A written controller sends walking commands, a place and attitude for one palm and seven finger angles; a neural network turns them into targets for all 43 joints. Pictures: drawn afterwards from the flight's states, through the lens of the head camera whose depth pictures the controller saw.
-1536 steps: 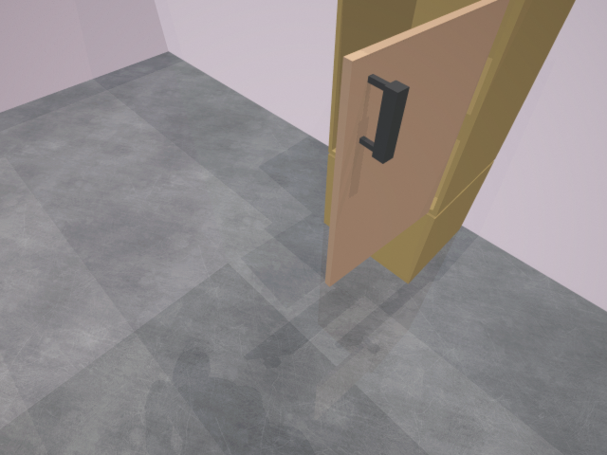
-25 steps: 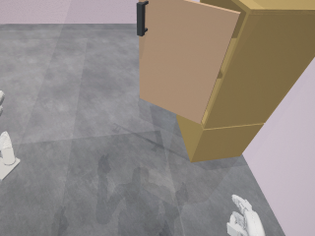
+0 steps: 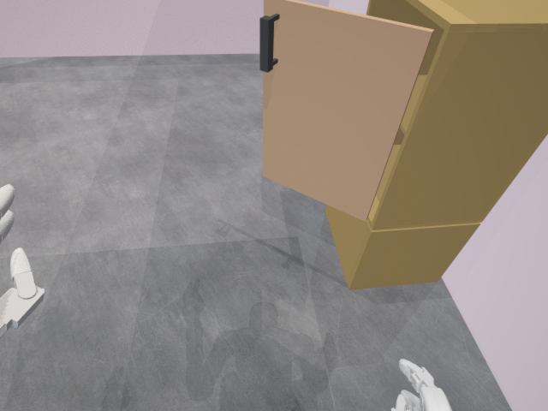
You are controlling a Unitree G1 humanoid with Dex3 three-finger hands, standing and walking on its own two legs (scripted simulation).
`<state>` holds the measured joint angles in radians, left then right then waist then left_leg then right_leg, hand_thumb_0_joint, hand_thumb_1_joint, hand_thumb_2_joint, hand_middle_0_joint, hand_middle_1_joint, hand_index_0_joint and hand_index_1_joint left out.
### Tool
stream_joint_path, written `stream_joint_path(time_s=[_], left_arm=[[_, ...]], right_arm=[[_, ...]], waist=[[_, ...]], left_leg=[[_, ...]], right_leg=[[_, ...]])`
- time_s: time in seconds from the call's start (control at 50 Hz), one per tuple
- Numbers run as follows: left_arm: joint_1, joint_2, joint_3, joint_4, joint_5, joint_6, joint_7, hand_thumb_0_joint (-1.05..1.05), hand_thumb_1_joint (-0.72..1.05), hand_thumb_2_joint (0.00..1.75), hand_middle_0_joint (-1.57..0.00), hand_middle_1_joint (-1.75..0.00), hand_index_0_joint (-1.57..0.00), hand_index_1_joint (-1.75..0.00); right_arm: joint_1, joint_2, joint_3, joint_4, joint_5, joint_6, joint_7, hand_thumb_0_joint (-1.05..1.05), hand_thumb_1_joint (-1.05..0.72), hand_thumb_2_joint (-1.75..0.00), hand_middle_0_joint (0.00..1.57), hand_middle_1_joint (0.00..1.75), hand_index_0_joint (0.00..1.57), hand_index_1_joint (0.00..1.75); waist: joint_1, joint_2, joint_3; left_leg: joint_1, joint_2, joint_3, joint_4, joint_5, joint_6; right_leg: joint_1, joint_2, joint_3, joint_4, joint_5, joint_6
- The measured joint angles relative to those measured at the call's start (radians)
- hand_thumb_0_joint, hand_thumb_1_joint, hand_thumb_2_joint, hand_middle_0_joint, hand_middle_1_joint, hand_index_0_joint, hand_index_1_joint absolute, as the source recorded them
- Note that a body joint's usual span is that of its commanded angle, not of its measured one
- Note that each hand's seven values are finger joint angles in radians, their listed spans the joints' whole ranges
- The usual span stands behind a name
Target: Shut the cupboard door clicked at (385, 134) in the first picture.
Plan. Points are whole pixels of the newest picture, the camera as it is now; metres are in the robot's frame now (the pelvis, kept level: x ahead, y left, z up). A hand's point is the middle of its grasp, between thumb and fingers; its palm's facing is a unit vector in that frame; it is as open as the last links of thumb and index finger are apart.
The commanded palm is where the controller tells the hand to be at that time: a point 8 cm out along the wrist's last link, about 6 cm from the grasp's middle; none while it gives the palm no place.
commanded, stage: let the arm hang, fingers relaxed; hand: left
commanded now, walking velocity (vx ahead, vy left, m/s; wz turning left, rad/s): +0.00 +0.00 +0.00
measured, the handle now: (271, 42) +0.93 +0.07 +0.15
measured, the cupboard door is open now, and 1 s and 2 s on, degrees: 51 51 51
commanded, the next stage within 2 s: look to check the result in 1.12 s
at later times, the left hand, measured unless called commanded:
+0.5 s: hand out of the picture -0.04 +0.18 -0.18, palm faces +0.05 -0.98 -0.18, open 7.1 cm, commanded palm none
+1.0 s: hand out of the picture -0.02 +0.15 -0.18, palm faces +0.04 -0.99 -0.15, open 7.4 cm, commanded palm none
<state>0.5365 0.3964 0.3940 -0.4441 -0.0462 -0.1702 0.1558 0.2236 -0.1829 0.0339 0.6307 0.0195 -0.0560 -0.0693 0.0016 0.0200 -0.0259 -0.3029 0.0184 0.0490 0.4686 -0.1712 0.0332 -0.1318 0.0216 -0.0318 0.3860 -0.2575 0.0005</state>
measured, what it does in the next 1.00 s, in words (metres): stands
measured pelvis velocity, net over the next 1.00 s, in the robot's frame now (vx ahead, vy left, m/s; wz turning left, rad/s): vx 0.00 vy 0.00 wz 0.01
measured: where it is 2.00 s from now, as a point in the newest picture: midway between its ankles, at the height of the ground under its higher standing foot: outside the picture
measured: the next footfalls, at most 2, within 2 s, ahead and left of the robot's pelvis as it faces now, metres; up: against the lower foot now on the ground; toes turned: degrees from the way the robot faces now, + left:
none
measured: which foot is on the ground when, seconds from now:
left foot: down 0.00-1.00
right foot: down 0.00-1.00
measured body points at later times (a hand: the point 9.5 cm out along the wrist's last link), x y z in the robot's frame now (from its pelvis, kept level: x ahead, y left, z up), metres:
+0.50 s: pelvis -0.01 +0.00 +0.00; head +0.01 +0.02 +0.45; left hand -0.05 +0.23 -0.17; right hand +0.00 -0.25 -0.14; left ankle +0.05 +0.09 -0.74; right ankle -0.03 -0.12 -0.74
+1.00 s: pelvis +0.00 +0.00 +0.00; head +0.00 +0.00 +0.45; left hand -0.02 +0.20 -0.16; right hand -0.02 -0.22 -0.16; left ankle +0.05 +0.09 -0.74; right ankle -0.03 -0.12 -0.74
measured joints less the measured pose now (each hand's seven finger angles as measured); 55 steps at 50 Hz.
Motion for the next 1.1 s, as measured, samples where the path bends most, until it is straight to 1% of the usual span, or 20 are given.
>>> stream_joint_path(time_s=[0.02, 0.04, 0.06, 0.1, 0.14, 0.16, 0.2, 0.24, 0.3, 0.32, 0.34, 0.4, 0.46, 0.54, 0.64, 0.72, 0.98, 1.1], left_arm=[[0.002, 0.0, -0.001, 0.005, 0.0, 0.002, -0.001, 0.02, 0.89, 0.89, -0.21, -0.3, -0.21, -0.3], [-0.021, 0.007, -0.023, 0.058, 0.014, -0.012, -0.015, 0.02, 0.89, 0.89, -0.2, -0.3, -0.21, -0.3], [-0.067, 0.013, -0.065, 0.149, 0.027, -0.002, -0.041, 0.01, 0.89, 0.89, -0.2, -0.3, -0.21, -0.3], [-0.16, 0.0, -0.16, 0.373, 0.044, 0.074, -0.089, 0.01, 0.9, 0.89, -0.2, -0.3, -0.2, -0.3], [-0.223, -0.035, -0.242, 0.608, 0.056, 0.146, -0.121, 0.01, 0.9, 0.89, -0.19, -0.3, -0.2, -0.3], [-0.242, -0.055, -0.277, 0.714, 0.061, 0.172, -0.133, 0.01, 0.9, 0.89, -0.19, -0.3, -0.2, -0.3], [-0.258, -0.098, -0.336, 0.892, 0.066, 0.204, -0.148, 0.01, 0.91, 0.89, -0.19, -0.3, -0.2, -0.3], [-0.256, -0.139, -0.377, 1.028, 0.067, 0.22, -0.153, 0.01, 0.91, 0.89, -0.19, -0.3, -0.2, -0.3], [-0.241, -0.194, -0.415, 1.188, 0.062, 0.23, -0.151, 0.02, 0.91, 0.89, -0.19, -0.3, -0.2, -0.3], [-0.235, -0.208, -0.412, 1.231, 0.058, 0.229, -0.143, 0.01, 0.92, 0.89, -0.2, -0.3, -0.2, -0.3], [-0.233, -0.208, -0.395, 1.267, 0.056, 0.225, -0.129, 0.01, 0.95, 0.89, -0.2, -0.3, -0.21, -0.3], [-0.219, -0.19, -0.388, 1.36, 0.055, 0.215, -0.133, 0.0, 0.99, 0.89, -0.2, -0.3, -0.21, -0.3], [-0.196, -0.186, -0.388, 1.437, 0.055, 0.207, -0.138, 0.0, 0.97, 0.89, -0.2, -0.3, -0.21, -0.3], [-0.167, -0.193, -0.389, 1.515, 0.055, 0.199, -0.139, 0.01, 0.95, 0.89, -0.2, -0.3, -0.21, -0.3], [-0.152, -0.204, -0.389, 1.573, 0.055, 0.189, -0.131, 0.01, 0.93, 0.89, -0.2, -0.3, -0.2, -0.3], [-0.156, -0.216, -0.39, 1.59, 0.055, 0.184, -0.124, 0.01, 0.92, 0.89, -0.19, -0.3, -0.2, -0.3], [-0.215, -0.279, -0.395, 1.579, 0.054, 0.167, -0.121, 0.01, 0.91, 0.89, -0.19, -0.3, -0.2, -0.3], [-0.225, -0.292, -0.395, 1.582, 0.055, 0.167, -0.12, 0.01, 0.91, 0.89, -0.2, -0.3, -0.2, -0.3]], right_arm=[[0.0, -0.003, -0.001, -0.001, 0.001, 0.001, 0.0, 0.01, -0.9, -0.89, 0.2, 0.3, 0.2, 0.3], [-0.003, -0.015, -0.007, 0.02, 0.0, -0.024, 0.019, 0.01, -0.9, -0.89, 0.2, 0.3, 0.2, 0.3], [-0.012, -0.038, -0.013, 0.049, -0.001, -0.036, 0.041, 0.01, -0.9, -0.89, 0.2, 0.3, 0.2, 0.3], [-0.041, -0.086, -0.02, 0.103, -0.007, -0.022, 0.071, 0.01, -0.9, -0.89, 0.2, 0.3, 0.2, 0.3], [-0.068, -0.12, -0.025, 0.144, -0.015, 0.002, 0.081, 0.01, -0.9, -0.89, 0.2, 0.3, 0.2, 0.3], [-0.077, -0.129, -0.026, 0.16, -0.018, 0.011, 0.082, 0.01, -0.9, -0.89, 0.2, 0.3, 0.2, 0.3], [-0.078, -0.133, -0.028, 0.183, -0.025, 0.027, 0.083, 0.01, -0.9, -0.89, 0.2, 0.3, 0.2, 0.3], [-0.062, -0.121, -0.027, 0.204, -0.03, 0.042, 0.083, 0.0, -0.9, -0.89, 0.2, 0.3, 0.2, 0.3], [-0.023, -0.093, -0.017, 0.248, -0.036, 0.065, 0.082, 0.0, -0.9, -0.89, 0.2, 0.3, 0.2, 0.3], [-0.009, -0.082, -0.015, 0.265, -0.037, 0.071, 0.08, 0.0, -0.9, -0.89, 0.2, 0.3, 0.2, 0.3], [0.007, -0.07, -0.013, 0.283, -0.037, 0.076, 0.078, 0.0, -0.9, -0.89, 0.2, 0.3, 0.2, 0.3], [0.042, -0.043, -0.011, 0.338, -0.038, 0.091, 0.07, 0.0, -0.9, -0.89, 0.2, 0.3, 0.2, 0.3], [0.063, -0.029, -0.016, 0.379, -0.035, 0.097, 0.06, 0.0, -0.9, -0.9, 0.2, 0.3, 0.2, 0.3], [0.071, -0.018, -0.023, 0.414, -0.029, 0.096, 0.052, 0.0, -0.9, -0.9, 0.2, 0.3, 0.2, 0.3], [0.059, 0.001, -0.025, 0.442, -0.026, 0.088, 0.048, 0.0, -0.9, -0.89, 0.2, 0.3, 0.2, 0.3], [0.053, 0.013, -0.025, 0.463, -0.028, 0.087, 0.044, 0.01, -0.91, -0.89, 0.2, 0.3, 0.2, 0.3], [0.078, 0.04, -0.025, 0.501, -0.027, 0.074, 0.041, 0.0, -0.91, -0.89, 0.2, 0.3, 0.2, 0.3], [0.085, 0.049, -0.025, 0.505, -0.027, 0.07, 0.037, 0.0, -0.91, -0.89, 0.2, 0.3, 0.2, 0.3]], waist=[[-0.001, 0.001, -0.001], [0.0, 0.009, -0.008], [0.005, 0.022, -0.012], [0.009, 0.053, -0.017], [-0.001, 0.075, -0.016], [-0.009, 0.079, -0.011], [-0.024, 0.066, 0.005], [-0.036, 0.03, 0.024], [-0.04, -0.033, 0.052], [-0.038, -0.049, 0.059], [-0.034, -0.063, 0.065], [-0.02, -0.079, 0.076], [-0.011, -0.063, 0.079], [-0.006, -0.023, 0.078], [-0.007, 0.014, 0.071], [-0.009, 0.023, 0.059], [-0.019, -0.016, 0.04], [-0.023, -0.024, 0.043]], left_leg=[[0.0, 0.0, 0.001, -0.001, 0.001, 0.0], [-0.016, -0.002, -0.003, 0.011, -0.001, 0.001], [-0.035, -0.006, -0.009, 0.031, -0.005, 0.003], [-0.064, -0.016, -0.012, 0.068, -0.017, 0.01], [-0.081, -0.024, -0.009, 0.094, -0.026, 0.017], [-0.084, -0.027, -0.006, 0.101, -0.029, 0.019], [-0.082, -0.032, -0.002, 0.105, -0.029, 0.02], [-0.073, -0.035, -0.001, 0.101, -0.027, 0.016], [-0.054, -0.035, -0.009, 0.086, -0.02, 0.009], [-0.05, -0.033, -0.014, 0.08, -0.016, 0.006], [-0.047, -0.03, -0.021, 0.073, -0.012, 0.004], [-0.036, -0.023, -0.036, 0.047, 0.003, -0.002], [-0.023, -0.02, -0.04, 0.026, 0.013, -0.003], [0.0, -0.023, -0.031, -0.003, 0.024, 0.002], [0.028, -0.027, -0.014, -0.032, 0.034, 0.006], [0.044, -0.03, -0.002, -0.046, 0.036, 0.007], [0.061, -0.028, 0.004, -0.057, 0.029, 0.0], [0.065, -0.023, 0.003, -0.055, 0.023, -0.005]], right_leg=[[0.0, 0.0, 0.001, -0.002, 0.001, 0.0], [-0.015, -0.002, -0.005, 0.013, -0.003, 0.001], [-0.034, -0.006, -0.011, 0.039, -0.014, 0.002], [-0.068, -0.017, -0.016, 0.096, -0.04, 0.007], [-0.095, -0.027, -0.015, 0.143, -0.062, 0.012], [-0.102, -0.031, -0.013, 0.159, -0.068, 0.015], [-0.108, -0.036, -0.009, 0.179, -0.078, 0.013], [-0.105, -0.04, -0.009, 0.191, -0.085, 0.008], [-0.086, -0.038, -0.016, 0.181, -0.084, 0.004], [-0.078, -0.035, -0.021, 0.17, -0.078, 0.002], [-0.07, -0.031, -0.028, 0.155, -0.072, 0.0], [-0.047, -0.02, -0.041, 0.108, -0.048, -0.008], [-0.026, -0.015, -0.044, 0.068, -0.028, -0.009], [-0.005, -0.018, -0.036, 0.038, -0.012, -0.005], [0.009, -0.024, -0.018, 0.027, -0.007, 0.001], [0.013, -0.029, -0.007, 0.031, -0.01, 0.003], [0.021, -0.027, 0.0, 0.034, -0.022, -0.004], [0.029, -0.022, -0.001, 0.025, -0.023, -0.008]])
